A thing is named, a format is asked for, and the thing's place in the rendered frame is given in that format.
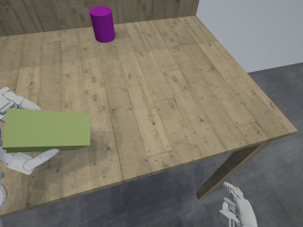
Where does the left robot hand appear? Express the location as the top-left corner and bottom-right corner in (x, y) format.
(0, 87), (59, 175)

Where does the sponge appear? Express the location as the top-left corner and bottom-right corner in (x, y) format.
(2, 108), (90, 153)

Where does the table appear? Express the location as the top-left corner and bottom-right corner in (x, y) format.
(0, 0), (298, 218)

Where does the right robot hand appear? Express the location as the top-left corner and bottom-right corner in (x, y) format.
(220, 182), (258, 227)

